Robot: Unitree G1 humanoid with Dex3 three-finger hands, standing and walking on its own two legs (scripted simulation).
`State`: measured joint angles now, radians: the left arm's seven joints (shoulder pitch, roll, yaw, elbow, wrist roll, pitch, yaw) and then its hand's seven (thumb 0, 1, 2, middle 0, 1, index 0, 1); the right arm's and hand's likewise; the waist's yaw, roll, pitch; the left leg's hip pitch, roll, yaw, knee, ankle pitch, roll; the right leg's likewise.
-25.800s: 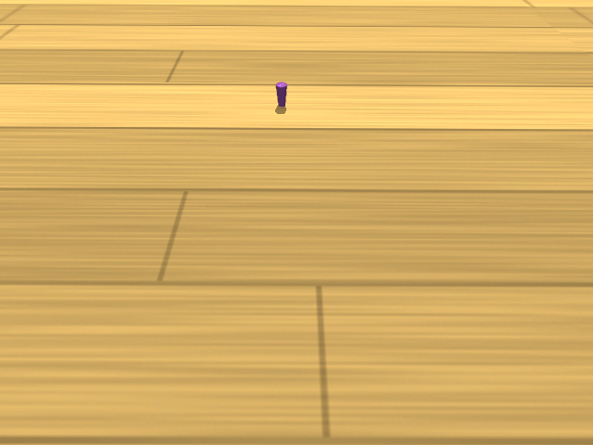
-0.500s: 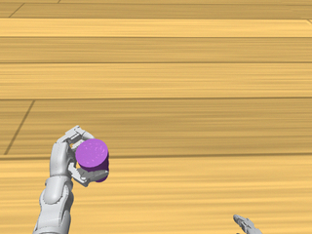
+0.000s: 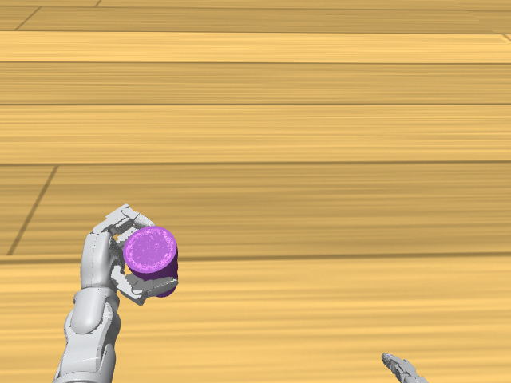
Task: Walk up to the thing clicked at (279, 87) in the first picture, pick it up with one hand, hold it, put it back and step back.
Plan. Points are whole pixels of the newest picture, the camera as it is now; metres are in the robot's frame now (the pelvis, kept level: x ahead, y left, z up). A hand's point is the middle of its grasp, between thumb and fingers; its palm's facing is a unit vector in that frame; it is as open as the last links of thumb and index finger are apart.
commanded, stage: hold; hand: left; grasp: from above
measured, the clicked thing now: (157, 268) +0.31 +0.16 +0.02
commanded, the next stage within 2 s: crouch in 0.54 s
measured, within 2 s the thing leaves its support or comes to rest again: neither
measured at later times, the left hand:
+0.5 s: hand (146, 255) +0.32 +0.17 +0.05, palm faces +0.08 -1.00 -0.02, open 10.4 cm
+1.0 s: hand (153, 270) +0.33 +0.18 -0.02, palm faces +0.16 -0.99 -0.02, open 10.3 cm
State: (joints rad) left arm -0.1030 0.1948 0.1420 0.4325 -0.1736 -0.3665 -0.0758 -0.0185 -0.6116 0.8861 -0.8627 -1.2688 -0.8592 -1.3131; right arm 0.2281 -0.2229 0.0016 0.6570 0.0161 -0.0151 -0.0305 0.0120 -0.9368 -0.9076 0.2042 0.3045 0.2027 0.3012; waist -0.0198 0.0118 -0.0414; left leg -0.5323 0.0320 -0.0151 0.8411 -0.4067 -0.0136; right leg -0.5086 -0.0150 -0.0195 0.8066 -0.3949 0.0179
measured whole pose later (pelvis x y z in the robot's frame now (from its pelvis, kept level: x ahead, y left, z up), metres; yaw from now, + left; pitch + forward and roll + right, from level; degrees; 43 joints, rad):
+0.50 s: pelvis +0.00 +0.00 +0.00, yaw +0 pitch +6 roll -1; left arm -0.10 0.19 0.15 0.45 -0.17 -0.38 -0.09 -0.02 -0.61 0.90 -0.85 -1.28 -0.85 -1.32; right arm 0.23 -0.23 -0.01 0.65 0.01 -0.01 -0.02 0.01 -0.94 -0.91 0.20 0.30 0.20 0.30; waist -0.02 0.01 -0.04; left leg -0.54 0.03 -0.02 0.85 -0.41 -0.01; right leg -0.52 -0.01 -0.02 0.81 -0.40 0.02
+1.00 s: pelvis -0.02 +0.00 -0.03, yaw +0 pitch +12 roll -1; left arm -0.21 0.18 0.19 0.64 -0.13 -0.51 -0.02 -0.02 -0.61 0.89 -0.87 -1.26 -0.87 -1.30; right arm 0.20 -0.23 -0.03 0.65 -0.02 -0.03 0.02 0.01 -0.88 -0.90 0.20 0.30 0.20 0.30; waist -0.04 -0.01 -0.06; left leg -0.78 0.03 -0.03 1.01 -0.44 -0.01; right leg -0.76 -0.02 -0.02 0.99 -0.44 0.01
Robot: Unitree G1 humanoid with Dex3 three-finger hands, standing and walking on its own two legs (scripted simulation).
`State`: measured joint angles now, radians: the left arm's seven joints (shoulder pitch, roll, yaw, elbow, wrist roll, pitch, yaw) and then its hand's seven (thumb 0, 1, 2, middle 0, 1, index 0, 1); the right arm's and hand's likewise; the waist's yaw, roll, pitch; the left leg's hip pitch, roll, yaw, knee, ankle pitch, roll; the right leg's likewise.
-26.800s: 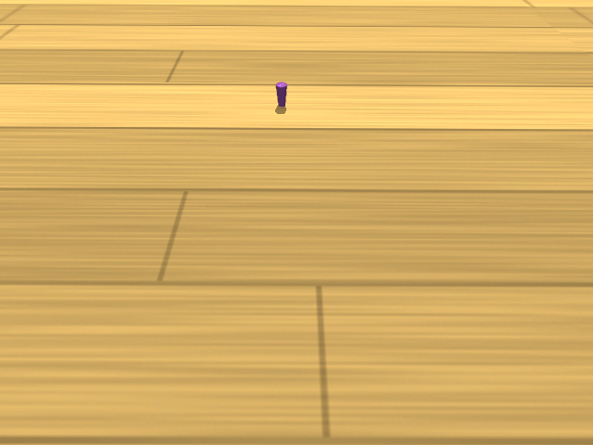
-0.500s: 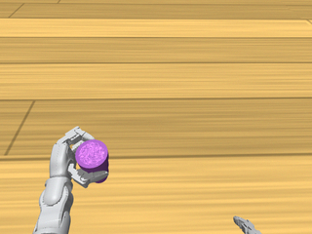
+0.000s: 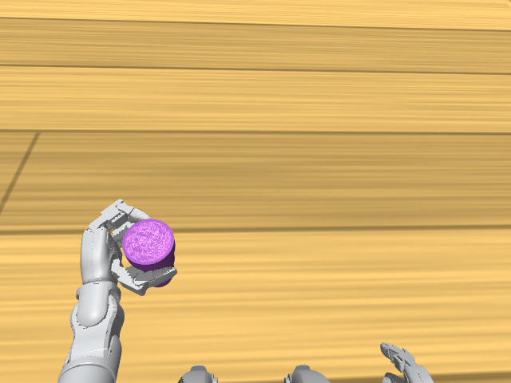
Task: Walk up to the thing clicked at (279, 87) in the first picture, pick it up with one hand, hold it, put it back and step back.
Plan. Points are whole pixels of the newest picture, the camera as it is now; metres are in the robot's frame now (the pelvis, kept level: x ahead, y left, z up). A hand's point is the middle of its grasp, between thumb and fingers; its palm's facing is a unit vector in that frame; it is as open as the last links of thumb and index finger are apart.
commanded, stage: crouch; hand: left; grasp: from above
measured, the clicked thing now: (154, 259) +0.33 +0.16 -0.02
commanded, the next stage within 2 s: lower in 1.54 s
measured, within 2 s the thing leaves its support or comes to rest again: neither
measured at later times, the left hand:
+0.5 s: hand (161, 276) +0.39 +0.20 -0.24, palm faces +0.23 -0.97 -0.04, open 10.4 cm
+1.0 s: hand (170, 285) +0.42 +0.21 -0.40, palm faces +0.22 -0.97 -0.02, open 10.3 cm
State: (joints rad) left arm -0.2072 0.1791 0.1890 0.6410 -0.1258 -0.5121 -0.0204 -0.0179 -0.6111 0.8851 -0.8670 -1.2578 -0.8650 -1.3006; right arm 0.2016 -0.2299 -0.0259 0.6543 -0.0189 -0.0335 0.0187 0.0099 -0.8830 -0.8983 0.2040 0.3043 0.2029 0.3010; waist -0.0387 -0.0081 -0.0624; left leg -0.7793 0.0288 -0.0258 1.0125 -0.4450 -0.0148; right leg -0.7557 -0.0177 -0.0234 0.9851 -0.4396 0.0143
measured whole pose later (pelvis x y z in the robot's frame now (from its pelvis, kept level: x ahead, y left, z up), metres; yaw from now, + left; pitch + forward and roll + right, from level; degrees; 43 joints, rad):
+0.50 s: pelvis -0.04 +0.00 -0.21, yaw -2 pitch +33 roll -3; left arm -0.54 0.30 0.38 1.00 -0.09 -0.77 -0.03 -0.03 -0.61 0.93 -0.84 -1.28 -0.84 -1.32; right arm 0.12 -0.25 0.00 0.71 -0.08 -0.01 0.09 0.01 -0.91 -0.91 0.20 0.30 0.20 0.30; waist -0.09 0.00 -0.20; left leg -1.78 0.03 -0.07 1.88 -0.68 -0.03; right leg -1.75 -0.01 -0.03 1.84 -0.67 0.01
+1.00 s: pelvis -0.07 +0.00 -0.36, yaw -5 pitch +30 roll -5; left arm -0.75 0.50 0.56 1.20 -0.06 -0.78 -0.10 -0.02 -0.61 0.95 -0.85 -1.24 -0.85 -1.28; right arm 0.10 -0.28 0.09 0.74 -0.14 0.03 0.10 0.01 -0.92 -0.91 0.20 0.30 0.20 0.30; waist -0.18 -0.04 -0.05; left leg -2.19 0.02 -0.14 2.34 -0.68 -0.04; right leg -2.15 0.01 -0.06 2.28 -0.66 0.02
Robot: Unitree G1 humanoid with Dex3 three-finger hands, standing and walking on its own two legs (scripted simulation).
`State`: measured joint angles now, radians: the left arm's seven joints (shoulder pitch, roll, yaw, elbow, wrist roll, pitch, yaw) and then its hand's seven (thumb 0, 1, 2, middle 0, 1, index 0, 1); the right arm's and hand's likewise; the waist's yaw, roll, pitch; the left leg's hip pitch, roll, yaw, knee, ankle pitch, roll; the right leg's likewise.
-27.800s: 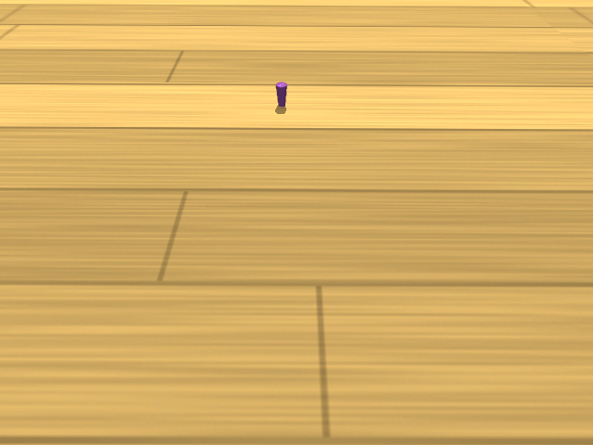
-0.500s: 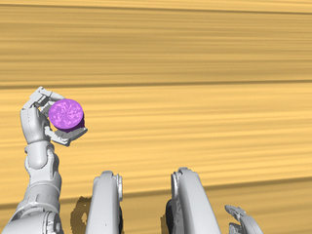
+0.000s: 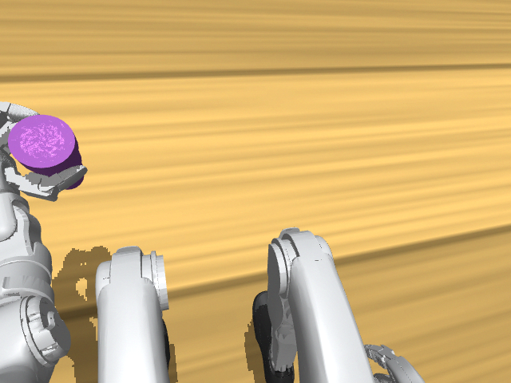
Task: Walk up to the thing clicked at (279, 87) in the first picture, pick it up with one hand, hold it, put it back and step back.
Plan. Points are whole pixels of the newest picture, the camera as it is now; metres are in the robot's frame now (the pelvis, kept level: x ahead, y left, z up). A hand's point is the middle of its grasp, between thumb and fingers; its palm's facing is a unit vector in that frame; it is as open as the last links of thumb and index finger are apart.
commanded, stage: crouch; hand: left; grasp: from above
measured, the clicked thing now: (57, 160) +0.46 +0.24 -0.08
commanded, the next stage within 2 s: lower in 0.54 s
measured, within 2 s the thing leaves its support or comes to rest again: neither
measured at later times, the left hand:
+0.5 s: hand (53, 161) +0.48 +0.27 -0.12, palm faces +0.29 -0.96 -0.03, open 10.3 cm
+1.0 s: hand (69, 170) +0.49 +0.26 -0.19, palm faces +0.30 -0.95 -0.03, open 10.3 cm
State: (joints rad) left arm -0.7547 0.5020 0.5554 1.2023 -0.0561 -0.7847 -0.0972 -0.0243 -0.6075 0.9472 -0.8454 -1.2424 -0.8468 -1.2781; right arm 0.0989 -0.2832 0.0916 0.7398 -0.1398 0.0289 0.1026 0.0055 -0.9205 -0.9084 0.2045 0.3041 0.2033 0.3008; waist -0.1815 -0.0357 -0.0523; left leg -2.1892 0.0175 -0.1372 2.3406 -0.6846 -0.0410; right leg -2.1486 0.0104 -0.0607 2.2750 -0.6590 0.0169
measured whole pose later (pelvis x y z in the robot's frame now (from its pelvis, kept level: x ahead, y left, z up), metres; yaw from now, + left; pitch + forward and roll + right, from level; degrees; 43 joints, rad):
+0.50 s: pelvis +0.00 +0.01 -0.04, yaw -4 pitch +26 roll -10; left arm -0.73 0.61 0.57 1.18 -0.04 -0.80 -0.09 -0.02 -0.56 0.93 -0.82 -1.22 -0.82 -1.26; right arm 0.04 -0.32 0.20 0.68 -0.20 0.06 0.13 0.00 -0.91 -0.90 0.21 0.30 0.20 0.30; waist -0.22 -0.08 0.07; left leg -2.28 0.00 -0.21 2.51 -0.70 -0.03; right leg -2.20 0.02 -0.11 2.38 -0.65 0.04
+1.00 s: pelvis +0.00 +0.01 -0.06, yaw -7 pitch +21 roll -12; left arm -0.75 0.76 0.61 1.33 -0.04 -0.90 -0.04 -0.01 -0.56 0.91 -0.82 -1.22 -0.83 -1.25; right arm -0.04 -0.36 0.35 0.61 -0.26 0.07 0.14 0.00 -0.91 -0.90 0.21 0.30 0.21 0.30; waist -0.28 -0.16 0.20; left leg -2.27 0.00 -0.28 2.59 -0.70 -0.03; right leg -2.17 0.05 -0.16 2.41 -0.63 0.06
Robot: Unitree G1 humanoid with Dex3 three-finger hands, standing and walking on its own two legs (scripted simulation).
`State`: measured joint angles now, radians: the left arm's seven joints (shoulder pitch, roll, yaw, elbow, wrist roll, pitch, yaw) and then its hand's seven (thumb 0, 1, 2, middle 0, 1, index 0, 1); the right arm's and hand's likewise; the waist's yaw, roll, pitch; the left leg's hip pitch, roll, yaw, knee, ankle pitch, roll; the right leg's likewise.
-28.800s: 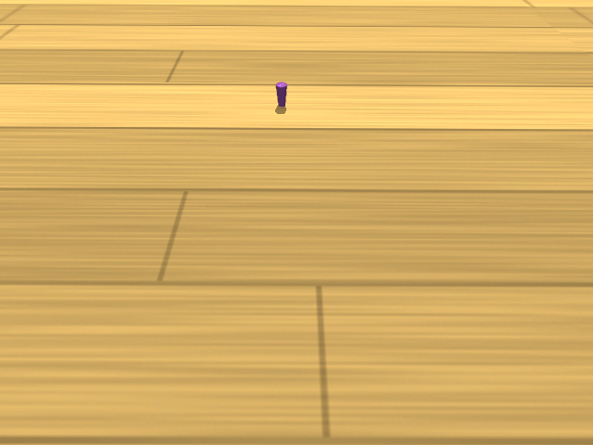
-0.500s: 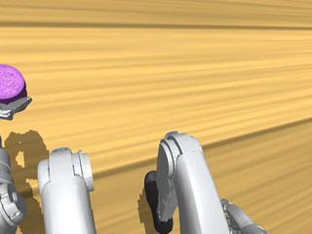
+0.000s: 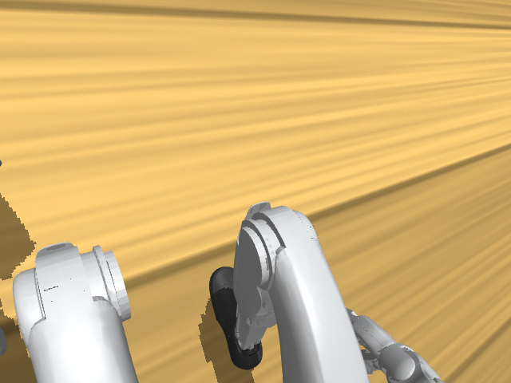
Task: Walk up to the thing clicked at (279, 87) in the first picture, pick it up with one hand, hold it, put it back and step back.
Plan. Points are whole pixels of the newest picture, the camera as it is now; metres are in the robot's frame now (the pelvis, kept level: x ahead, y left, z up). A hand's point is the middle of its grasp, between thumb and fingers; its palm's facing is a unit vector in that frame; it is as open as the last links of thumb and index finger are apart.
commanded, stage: lower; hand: left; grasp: from above
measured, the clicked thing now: out of the picture +0.46 +0.29 -0.16
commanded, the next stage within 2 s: loosen in 1.06 s
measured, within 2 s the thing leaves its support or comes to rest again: rests again in 1.34 s
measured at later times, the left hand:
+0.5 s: hand out of the picture +0.47 +0.31 -0.16, palm faces +0.42 -0.90 -0.04, open 10.3 cm
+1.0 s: hand out of the picture +0.47 +0.31 -0.18, palm faces +0.43 -0.90 -0.03, open 10.3 cm
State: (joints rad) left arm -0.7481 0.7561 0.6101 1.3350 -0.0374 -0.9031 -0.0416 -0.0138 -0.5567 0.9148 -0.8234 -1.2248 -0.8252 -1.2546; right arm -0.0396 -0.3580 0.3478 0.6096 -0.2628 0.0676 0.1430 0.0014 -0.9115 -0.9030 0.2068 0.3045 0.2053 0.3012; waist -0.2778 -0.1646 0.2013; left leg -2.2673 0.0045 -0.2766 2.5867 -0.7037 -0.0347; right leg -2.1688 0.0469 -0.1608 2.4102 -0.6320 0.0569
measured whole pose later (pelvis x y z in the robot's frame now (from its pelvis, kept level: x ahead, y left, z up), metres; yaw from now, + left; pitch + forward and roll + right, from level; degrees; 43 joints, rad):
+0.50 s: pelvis +0.00 +0.01 -0.01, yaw -3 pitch +17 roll -15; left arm -0.76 0.89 0.62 1.46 -0.04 -0.99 0.00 -0.02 -0.52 0.93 -0.79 -1.22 -0.79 -1.24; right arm -0.11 -0.39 0.46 0.56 -0.33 0.08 0.13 0.00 -0.90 -0.90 0.21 0.30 0.21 0.30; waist -0.30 -0.23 0.28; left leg -2.24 0.01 -0.34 2.64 -0.72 -0.03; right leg -2.12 0.07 -0.21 2.41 -0.62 0.07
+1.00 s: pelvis -0.01 +0.01 -0.01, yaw -4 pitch +15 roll -18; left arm -0.76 0.94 0.60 1.49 -0.02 -1.02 0.05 -0.02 -0.52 0.93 -0.79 -1.22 -0.79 -1.24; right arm -0.15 -0.39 0.52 0.53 -0.35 0.08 0.13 0.00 -0.89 -0.90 0.21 0.30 0.21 0.30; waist -0.30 -0.27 0.32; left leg -2.23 0.01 -0.37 2.66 -0.73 -0.01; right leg -2.09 0.08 -0.23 2.39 -0.61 0.08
